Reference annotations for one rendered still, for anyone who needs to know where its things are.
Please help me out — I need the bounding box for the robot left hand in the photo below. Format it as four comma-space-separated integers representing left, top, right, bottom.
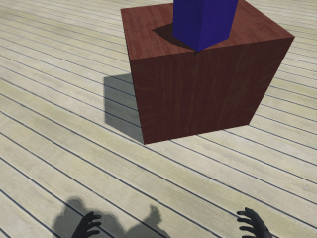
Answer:
71, 211, 102, 238

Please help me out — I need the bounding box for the pedestal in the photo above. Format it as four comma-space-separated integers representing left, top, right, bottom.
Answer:
120, 0, 295, 145

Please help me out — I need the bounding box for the robot right hand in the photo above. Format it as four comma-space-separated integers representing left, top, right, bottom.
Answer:
236, 207, 273, 238

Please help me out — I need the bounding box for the carton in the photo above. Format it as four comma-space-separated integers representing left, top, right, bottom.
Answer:
172, 0, 239, 52

